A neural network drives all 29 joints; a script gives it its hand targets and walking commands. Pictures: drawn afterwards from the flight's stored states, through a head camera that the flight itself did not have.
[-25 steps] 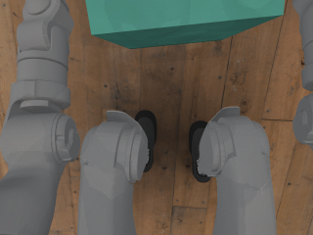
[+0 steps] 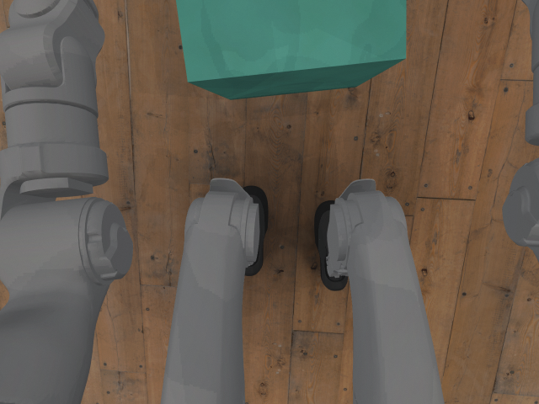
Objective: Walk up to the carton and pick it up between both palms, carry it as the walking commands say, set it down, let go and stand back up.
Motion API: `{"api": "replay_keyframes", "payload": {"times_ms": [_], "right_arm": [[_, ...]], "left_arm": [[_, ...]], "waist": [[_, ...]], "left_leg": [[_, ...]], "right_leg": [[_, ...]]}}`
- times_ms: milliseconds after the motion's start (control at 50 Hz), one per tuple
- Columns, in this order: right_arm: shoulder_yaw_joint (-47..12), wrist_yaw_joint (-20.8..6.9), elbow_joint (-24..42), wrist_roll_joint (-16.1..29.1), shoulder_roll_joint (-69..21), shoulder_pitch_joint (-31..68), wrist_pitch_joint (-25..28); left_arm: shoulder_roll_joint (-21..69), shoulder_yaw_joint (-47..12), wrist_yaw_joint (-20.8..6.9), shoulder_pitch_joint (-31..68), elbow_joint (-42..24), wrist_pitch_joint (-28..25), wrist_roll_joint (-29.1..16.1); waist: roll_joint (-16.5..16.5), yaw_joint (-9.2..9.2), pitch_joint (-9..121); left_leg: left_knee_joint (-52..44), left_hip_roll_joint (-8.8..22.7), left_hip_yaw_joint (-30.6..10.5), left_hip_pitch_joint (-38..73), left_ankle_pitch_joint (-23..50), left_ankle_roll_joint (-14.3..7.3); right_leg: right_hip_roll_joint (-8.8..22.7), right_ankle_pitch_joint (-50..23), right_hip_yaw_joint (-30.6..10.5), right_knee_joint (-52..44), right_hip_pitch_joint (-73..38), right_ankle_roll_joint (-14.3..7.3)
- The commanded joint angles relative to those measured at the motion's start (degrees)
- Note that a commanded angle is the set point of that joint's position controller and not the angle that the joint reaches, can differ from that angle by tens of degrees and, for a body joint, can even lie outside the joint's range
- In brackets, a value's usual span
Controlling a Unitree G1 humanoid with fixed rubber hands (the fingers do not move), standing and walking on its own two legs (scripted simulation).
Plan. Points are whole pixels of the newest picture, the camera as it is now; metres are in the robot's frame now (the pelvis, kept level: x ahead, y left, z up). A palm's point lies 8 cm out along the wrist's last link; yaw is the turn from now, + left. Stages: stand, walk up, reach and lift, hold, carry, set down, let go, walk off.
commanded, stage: set down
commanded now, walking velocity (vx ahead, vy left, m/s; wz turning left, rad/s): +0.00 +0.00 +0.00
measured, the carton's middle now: (286, 1) +0.59 +0.01 -0.33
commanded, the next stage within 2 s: let go in 0.68 s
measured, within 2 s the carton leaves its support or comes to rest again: neither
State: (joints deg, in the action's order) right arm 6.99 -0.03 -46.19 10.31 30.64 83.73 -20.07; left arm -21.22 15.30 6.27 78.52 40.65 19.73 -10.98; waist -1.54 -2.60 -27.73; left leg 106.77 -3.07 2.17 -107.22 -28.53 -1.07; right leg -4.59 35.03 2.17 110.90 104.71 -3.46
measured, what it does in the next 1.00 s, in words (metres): rises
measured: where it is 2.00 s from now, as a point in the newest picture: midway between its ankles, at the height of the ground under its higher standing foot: (291, 253)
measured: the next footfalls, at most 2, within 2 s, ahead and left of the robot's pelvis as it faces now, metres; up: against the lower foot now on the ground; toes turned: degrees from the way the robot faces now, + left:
none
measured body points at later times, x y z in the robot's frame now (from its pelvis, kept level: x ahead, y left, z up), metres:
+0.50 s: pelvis +0.00 +0.01 +0.13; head +0.36 +0.01 +0.40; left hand +0.56 +0.23 +0.04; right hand +0.59 -0.21 +0.04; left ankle +0.14 +0.10 -0.44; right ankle +0.10 -0.09 -0.44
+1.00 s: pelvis +0.07 +0.01 +0.22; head +0.36 +0.00 +0.57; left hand +0.52 +0.23 +0.11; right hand +0.54 -0.22 +0.10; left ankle +0.14 +0.10 -0.44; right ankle +0.10 -0.09 -0.44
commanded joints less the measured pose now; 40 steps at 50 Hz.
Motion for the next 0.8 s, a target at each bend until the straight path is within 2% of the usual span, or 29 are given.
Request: {"api": "replay_keyframes", "payload": {"times_ms": [0, 20, 40, 60, 80, 140, 180, 200, 240, 260, 280, 320, 360, 380, 400, 420, 460, 480, 500, 520, 540, 580, 600, 620, 640, 660, 720, 760, 780], "right_arm": [[1.0, 0.1, 10.8, 0.3, 7.5, 15.2, 0.5], [1.0, 0.6, 14.9, 0.9, 8.2, 16.3, 0.6], [1.5, 0.9, 13.5, 0.0, 9.5, 16.8, 0.2], [1.4, 0.9, 10.5, 0.1, 9.2, 17.6, -0.7], [3.3, 0.3, 1.2, -1.8, 9.7, 14.7, -1.8], [2.6, -0.3, 16.9, 1.4, 11.1, 18.1, -1.1], [3.0, -0.2, 14.6, 1.1, 12.8, 17.3, -1.3], [1.9, -0.4, 11.3, 1.0, 11.5, 16.3, -1.7], [2.6, -1.0, 8.0, -0.1, 11.5, 15.0, -2.5], [2.1, -1.4, 8.0, 0.4, 11.2, 15.1, -2.7], [3.5, -1.7, 7.8, -0.2, 11.8, 13.6, -2.5], [2.0, -2.3, 10.9, 1.5, 11.1, 12.9, -1.9], [2.3, -2.6, 12.6, 1.1, 12.3, 14.4, -1.5], [2.9, -2.7, 9.1, 0.3, 12.4, 12.1, -1.5], [3.5, -2.8, 9.8, -0.6, 13.4, 14.1, -1.5], [4.0, -3.2, 7.1, -0.7, 13.7, 13.2, -1.5], [2.8, -4.0, 8.8, 0.3, 11.9, 12.5, -1.1], [2.9, -3.8, 13.2, 0.7, 12.2, 12.3, -0.5], [3.0, -3.6, 11.6, 0.3, 12.8, 12.0, -0.2], [3.7, -3.4, 15.2, 0.7, 14.0, 14.0, 0.1], [3.4, -3.7, 6.6, -0.4, 13.0, 12.5, -0.8], [4.2, -5.4, -1.6, -2.2, 11.4, 8.0, -0.7], [3.8, -6.2, -3.2, -1.9, 10.7, 7.6, 0.0], [3.6, -6.7, 0.2, -1.7, 9.6, 8.4, 1.6], [3.6, -6.7, -2.7, -2.7, 8.6, 7.4, 2.8], [3.6, -6.8, -1.8, -2.7, 8.1, 8.5, 4.2], [5.4, -7.4, -9.7, -6.9, 4.5, 5.3, 6.9], [7.1, -7.7, -11.4, -9.3, 1.2, 0.1, 8.0], [8.8, -7.2, -12.2, -10.8, 0.8, -3.3, 7.9]], "left_arm": [[-10.0, 1.8, -0.4, 13.3, -14.0, -1.3, -0.4], [-10.9, 2.0, -0.3, 13.3, -17.2, -1.2, -0.8], [-11.2, 1.1, -0.3, 13.7, -14.6, -0.6, -1.3], [-11.7, 1.1, -0.2, 15.0, -12.4, 0.4, -0.4], [-10.2, 0.8, -0.6, 11.4, -2.3, 2.1, -0.1], [-11.1, 0.2, -0.5, 13.6, -18.9, 1.5, -0.9], [-11.7, 0.2, 0.2, 14.8, -18.2, 2.0, -1.3], [-11.3, 0.7, 0.3, 11.4, -13.3, 2.5, -1.1], [-11.9, 1.5, 0.2, 11.6, -12.7, 3.5, 0.0], [-11.4, 1.5, -0.1, 11.4, -12.9, 3.5, 0.0], [-10.2, 0.5, -0.2, 10.8, -14.6, 3.8, -0.3], [-9.4, -0.7, -0.4, 10.1, -20.0, 3.3, -0.8], [-9.2, -1.3, -0.6, 9.6, -18.4, 3.5, -1.4], [-9.3, -0.7, -0.4, 8.3, -16.1, 3.7, -0.1], [-9.6, 0.2, -0.4, 8.1, -14.4, 3.9, 0.2], [-9.3, 0.3, -0.5, 8.6, -14.1, 3.9, 0.3], [-8.4, 0.3, -0.4, 7.9, -15.1, 3.6, 0.5], [-8.5, 0.0, -0.1, 8.5, -20.8, 3.0, 0.3], [-9.4, 0.5, 0.3, 8.0, -19.6, 2.7, 0.3], [-10.9, 1.0, 0.6, 8.6, -22.3, 2.5, 0.8], [-10.9, 1.9, 0.4, 7.8, -13.2, 3.1, 1.8], [-6.2, 1.3, -0.7, 3.5, -6.9, 3.5, 2.7], [-4.4, 1.0, -1.2, 5.1, -5.5, 2.8, 3.2], [-2.5, -0.4, -1.5, 5.4, -9.6, 1.1, 2.8], [-1.9, 0.6, -1.8, 3.6, -6.2, -0.2, 4.1], [-1.6, 0.6, -2.0, 4.4, -6.4, -1.9, 4.9], [0.8, 3.4, -2.7, 1.7, 1.1, -4.6, 9.6], [1.2, 4.7, -3.4, -4.2, 1.9, -5.9, 12.9], [0.6, 5.0, -4.0, -5.3, 2.9, -5.9, 14.3]], "waist": [[7.5, -1.64, 117.2], [6.8, -1.74, 121.9], [7.2, -0.69, 121.9], [6.1, -1.11, 118.9], [6.1, 0.20, 106.2], [2.9, -1.61, 119.7], [3.2, -0.59, 122.8], [4.7, -1.69, 117.8], [4.9, -1.41, 116.8], [5.4, -2.12, 114.5], [5.1, -0.28, 114.2], [3.8, -0.68, 119.4], [3.6, -0.62, 120.4], [2.5, -0.17, 117.0], [3.7, -1.20, 114.5], [3.6, -0.40, 112.7], [4.1, -1.10, 112.9], [3.7, -0.79, 119.6], [5.5, -0.70, 120.7], [4.2, -1.95, 123.6], [5.7, -2.17, 114.6], [4.5, -1.69, 101.1], [3.6, -1.18, 99.1], [3.6, -1.04, 101.6], [3.1, -2.33, 97.2], [3.0, -2.20, 94.8], [4.3, -1.84, 79.7], [4.0, -2.30, 75.7], [3.9, -0.30, 75.7]], "left_leg": [[-9.4, -1.9, 0.5, 38.7, 20.7, 0.1], [-10.1, -2.0, 0.8, 41.8, 22.4, 0.0], [-10.6, -1.9, 0.0, 41.5, 21.3, -0.2], [-12.1, -1.6, 0.4, 41.4, 18.0, -0.1], [-14.9, -1.0, -0.8, 38.9, 12.1, -0.2], [-17.2, -1.4, -0.4, 52.4, 22.5, 0.4], [-18.2, -1.2, -0.9, 56.1, 23.4, 0.6], [-19.4, -1.1, -1.1, 53.7, 22.4, 0.3], [-22.5, -1.0, -1.5, 55.2, 20.9, 0.1], [-23.9, -0.9, -0.9, 54.5, 19.9, 0.3], [-25.6, -0.8, -1.6, 56.5, 20.0, 0.3], [-27.8, -0.9, -1.7, 63.0, 25.2, 0.6], [-29.1, -0.8, -2.8, 67.0, 27.5, 0.4], [-30.4, -0.3, -2.9, 66.5, 26.7, 0.4], [-31.9, -0.3, -2.9, 66.1, 24.9, 0.6], [-34.1, -0.3, -3.0, 66.7, 23.6, 0.6], [-36.3, -0.1, -3.1, 70.5, 26.2, 0.3], [-37.0, -0.2, -3.7, 74.9, 30.3, 0.2], [-37.1, -0.2, -4.1, 74.9, 31.7, 0.2], [-38.2, -0.1, -3.8, 77.9, 32.2, 0.2], [-40.2, 0.7, -4.2, 73.6, 26.8, -0.1], [-45.0, 0.9, -4.0, 71.1, 23.4, 0.4], [-45.9, 1.3, -4.4, 72.0, 22.6, 0.6], [-46.3, 1.2, -5.1, 75.4, 27.0, 1.0], [-45.7, 0.9, -4.4, 72.7, 29.4, 1.4], [-45.0, 1.5, -5.3, 72.3, 30.8, 1.3], [-47.4, 2.4, -5.8, 65.3, 26.8, 2.0], [-50.5, 2.6, -5.4, 63.8, 26.6, 2.6], [-51.1, 2.6, -4.8, 63.9, 25.6, 2.5]], "right_leg": [[0.3, -27.0, -5.2, -16.5, -42.2, 2.3], [0.5, -28.1, -5.2, -17.9, -44.5, 2.3], [0.3, -27.5, -5.0, -17.9, -44.4, 2.3], [0.4, -22.4, -4.9, -19.7, -42.7, 2.1], [0.6, -14.5, -3.9, -21.3, -35.9, 2.0], [0.1, -23.6, -4.6, -24.7, -43.2, 2.0], [0.1, -23.4, -3.6, -25.4, -42.7, 1.8], [0.2, -22.4, -3.7, -26.3, -42.3, 2.1], [0.1, -21.0, -3.9, -28.9, -43.7, 2.3], [0.4, -19.6, -4.5, -30.8, -44.3, 2.3], [0.1, -20.0, -3.7, -31.7, -44.4, 2.1], [-0.1, -25.2, -3.6, -33.8, -47.0, 2.0], [0.0, -25.9, -3.3, -35.2, -46.8, 2.4], [0.3, -25.5, -3.8, -36.9, -46.8, 2.0], [0.4, -23.2, -4.1, -38.7, -46.7, 2.1], [0.6, -21.6, -3.9, -40.7, -46.5, 2.2], [0.6, -24.1, -4.3, -43.7, -49.0, 2.4], [0.5, -28.9, -4.5, -43.9, -53.0, 2.6], [0.2, -30.3, -4.3, -44.0, -54.7, 2.7], [0.2, -29.8, -4.5, -44.8, -56.2, 2.9], [0.9, -24.0, -4.7, -47.0, -52.8, 3.0], [1.4, -20.6, -4.9, -51.4, -50.0, 2.5], [1.8, -19.8, -4.8, -52.6, -48.6, 2.6], [1.6, -23.7, -4.0, -53.1, -48.7, 2.8], [2.1, -25.7, -4.6, -53.5, -46.9, 3.0], [2.5, -27.3, -4.8, -53.0, -44.0, 3.1], [3.4, -23.2, -3.6, -55.6, -36.1, 3.6], [3.3, -23.8, -3.5, -57.3, -36.9, 4.4], [3.3, -24.1, -3.5, -58.5, -39.6, 4.4]]}}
